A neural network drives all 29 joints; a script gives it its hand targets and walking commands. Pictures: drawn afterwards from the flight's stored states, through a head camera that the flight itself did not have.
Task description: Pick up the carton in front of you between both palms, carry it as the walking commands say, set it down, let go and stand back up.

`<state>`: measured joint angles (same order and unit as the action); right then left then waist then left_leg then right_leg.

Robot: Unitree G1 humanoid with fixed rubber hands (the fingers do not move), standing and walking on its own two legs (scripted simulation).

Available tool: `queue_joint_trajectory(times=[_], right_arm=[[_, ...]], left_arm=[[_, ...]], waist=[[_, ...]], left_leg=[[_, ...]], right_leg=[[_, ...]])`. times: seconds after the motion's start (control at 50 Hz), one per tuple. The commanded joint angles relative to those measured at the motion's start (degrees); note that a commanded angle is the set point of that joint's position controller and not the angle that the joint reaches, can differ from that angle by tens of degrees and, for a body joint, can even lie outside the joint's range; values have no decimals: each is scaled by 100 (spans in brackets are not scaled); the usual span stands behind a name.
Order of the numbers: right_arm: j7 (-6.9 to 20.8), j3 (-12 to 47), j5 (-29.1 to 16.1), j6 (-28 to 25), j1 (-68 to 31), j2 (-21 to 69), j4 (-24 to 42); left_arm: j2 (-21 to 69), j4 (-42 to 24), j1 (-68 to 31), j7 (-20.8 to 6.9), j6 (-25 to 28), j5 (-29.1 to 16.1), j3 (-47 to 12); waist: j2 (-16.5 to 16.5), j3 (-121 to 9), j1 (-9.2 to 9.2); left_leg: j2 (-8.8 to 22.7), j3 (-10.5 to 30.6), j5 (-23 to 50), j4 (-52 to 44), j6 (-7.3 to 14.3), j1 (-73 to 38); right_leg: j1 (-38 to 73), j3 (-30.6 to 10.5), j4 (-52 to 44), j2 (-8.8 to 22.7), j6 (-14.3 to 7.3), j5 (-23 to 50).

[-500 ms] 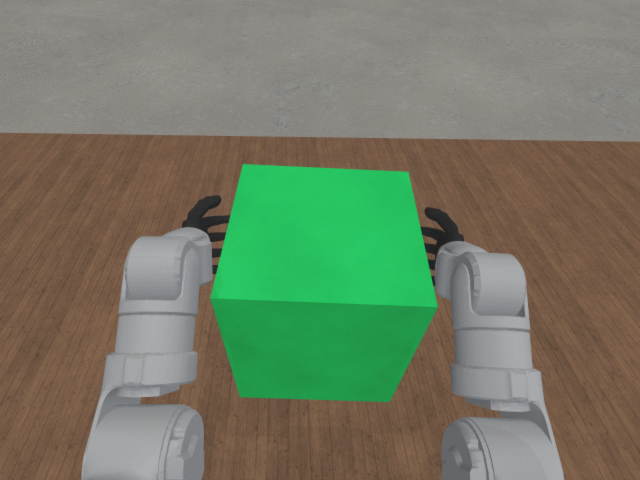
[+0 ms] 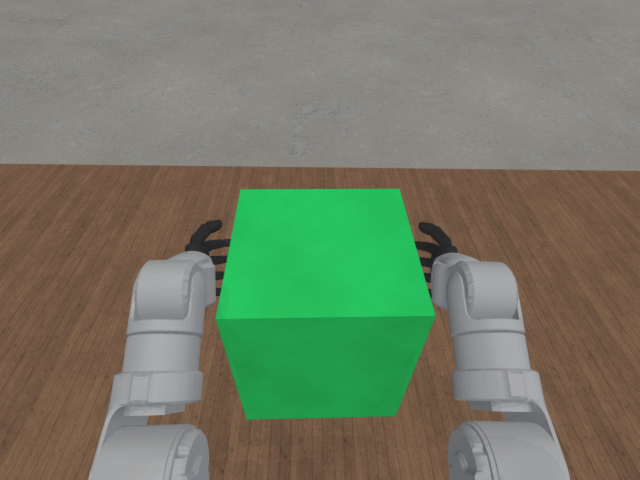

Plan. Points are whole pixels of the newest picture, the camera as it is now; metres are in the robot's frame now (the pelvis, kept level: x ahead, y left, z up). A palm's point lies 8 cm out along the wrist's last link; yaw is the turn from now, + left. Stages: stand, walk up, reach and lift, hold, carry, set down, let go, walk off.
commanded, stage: carry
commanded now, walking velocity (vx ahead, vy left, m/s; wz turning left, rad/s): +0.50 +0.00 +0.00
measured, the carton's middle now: (321, 307) +0.35 +0.01 +0.01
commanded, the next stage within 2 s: none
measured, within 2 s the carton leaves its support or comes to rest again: neither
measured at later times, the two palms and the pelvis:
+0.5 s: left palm (216, 128) +0.66 +0.19 +0.08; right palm (387, 137) +0.65 -0.11 +0.08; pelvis +0.30 +0.05 -0.03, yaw -1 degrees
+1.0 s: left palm (253, 79) +0.94 +0.17 +0.03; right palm (381, 84) +0.95 -0.13 +0.02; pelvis +0.60 +0.02 -0.07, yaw +0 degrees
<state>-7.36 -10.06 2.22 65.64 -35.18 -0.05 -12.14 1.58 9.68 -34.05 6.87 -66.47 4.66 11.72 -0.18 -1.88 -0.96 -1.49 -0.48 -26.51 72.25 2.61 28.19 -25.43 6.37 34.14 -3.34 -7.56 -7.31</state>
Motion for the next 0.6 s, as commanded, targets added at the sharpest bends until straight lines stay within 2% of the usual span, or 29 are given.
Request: queue_joint_trajectory(times=[0.0,0.06,0.12,0.18,0.24,0.26,0.28,0.3,0.32,0.34,0.36,0.38,0.4,0.42,0.44,0.46,0.5,0.54,0.58], right_arm=[[1236,3612,-2409,-235,-4392,6745,1341],[1073,3684,-2221,-265,-3955,6629,1507],[996,3802,-2100,-275,-3747,6445,1684],[961,3906,-2075,-233,-3858,6186,1967],[981,3858,-1993,-79,-3727,5830,1929],[1007,3798,-1951,-16,-3651,5711,1836],[1035,3707,-1912,44,-3598,5596,1699],[1063,3599,-1861,97,-3486,5488,1507],[1097,3489,-1820,142,-3431,5378,1356],[1141,3355,-1798,188,-3424,5237,1228],[1161,3211,-1742,238,-3511,5131,961],[1175,3062,-1755,258,-3537,5027,755],[1214,3119,-1861,241,-3608,5309,743],[1273,3224,-2068,223,-3977,5662,924],[1329,3317,-2275,212,-4358,5967,1126],[1371,3420,-2462,196,-4694,6229,1306],[1407,3540,-2698,152,-4989,6509,1496],[1416,3553,-2761,123,-4936,6580,1562],[1423,3581,-2771,109,-4811,6569,1599]], left_arm=[[6602,-1236,-4733,-1412,239,-2903,-3927],[6502,-1444,-4434,-1403,254,-2987,-4017],[6323,-1560,-4148,-1416,252,-2967,-4100],[6085,-1717,-4103,-1419,218,-2959,-4166],[5785,-1570,-3893,-1399,121,-2867,-4144],[5694,-1461,-3828,-1394,85,-2832,-4120],[5629,-1316,-3761,-1394,45,-2810,-4084],[5595,-1162,-3769,-1399,3,-2806,-4054],[5580,-1004,-3822,-1406,-26,-2800,-4022],[5546,-881,-3871,-1411,-55,-2761,-3949],[5646,-674,-4018,-1404,-137,-2752,-3884],[5611,-556,-4152,-1383,-201,-2745,-3788],[5729,-645,-4321,-1365,-210,-2734,-3714],[5894,-738,-4651,-1345,-202,-2763,-3714],[6051,-744,-4742,-1316,-181,-2746,-3662],[6144,-786,-4739,-1278,-156,-2675,-3601],[6267,-857,-4628,-1200,-122,-2591,-3561],[6328,-907,-4468,-1121,-80,-2532,-3577],[6293,-971,-4340,-1051,-45,-2438,-3603]], waist=[[-272,-2576,-12],[-509,-2716,-146],[-589,-2715,-273],[-613,-2547,-416],[-620,-2362,-552],[-654,-2302,-525],[-680,-2298,-399],[-610,-2393,-153],[-405,-2575,106],[170,-2811,173],[1176,-3220,140],[1626,-3558,454],[1442,-3422,535],[856,-2970,510],[488,-2637,376],[330,-2542,266],[404,-2538,207],[611,-2592,260],[628,-2646,367]], left_leg=[[361,147,381,-527,-107,1042],[412,-3,781,-1179,-170,1436],[374,-132,1569,-1867,-158,1657],[170,-348,2409,-2872,-87,1519],[-105,-612,3174,-4066,21,919],[-129,-617,3403,-4424,110,533],[-135,-611,3551,-4707,214,-25],[-172,-737,3779,-5042,271,-841],[10,-729,4084,-5106,277,-1930],[923,198,5360,-4412,290,-3214],[2240,1905,7227,-3561,833,-4764],[2583,2956,5651,-3799,1632,-5269],[2384,3394,3257,-4351,1781,-4862],[2004,3065,2469,-4589,1480,-4184],[1812,2610,2693,-4718,1232,-3564],[1733,2246,2869,-4827,1113,-3062],[1557,1754,2963,-4930,1001,-2616],[1454,1446,3774,-4844,971,-2875],[1391,1236,4648,-4693,913,-3278]], right_leg=[[2512,-2370,-1137,1759,-585,1200],[2965,-1983,-908,1692,-596,2409],[3359,-1627,-672,1497,-475,3413],[3516,-1286,-497,1174,-346,3704],[3505,-1025,-237,971,-266,3492],[3368,-979,-75,981,-209,3326],[3174,-892,225,984,-96,3371],[2898,-671,782,903,71,3479],[2283,-469,1596,785,233,2897],[1001,-465,2683,558,352,605],[-620,-547,3581,35,514,-2676],[-1594,-747,4735,-93,547,-3133],[-2210,-851,4909,77,474,-2786],[-2255,-854,4621,283,445,-2359],[-2091,-843,4184,415,480,-1995],[-1765,-841,3837,504,535,-1783],[-1392,-711,3334,548,591,-1564],[-1638,-598,2937,592,652,-1196],[-1951,-514,2580,597,689,-843]])
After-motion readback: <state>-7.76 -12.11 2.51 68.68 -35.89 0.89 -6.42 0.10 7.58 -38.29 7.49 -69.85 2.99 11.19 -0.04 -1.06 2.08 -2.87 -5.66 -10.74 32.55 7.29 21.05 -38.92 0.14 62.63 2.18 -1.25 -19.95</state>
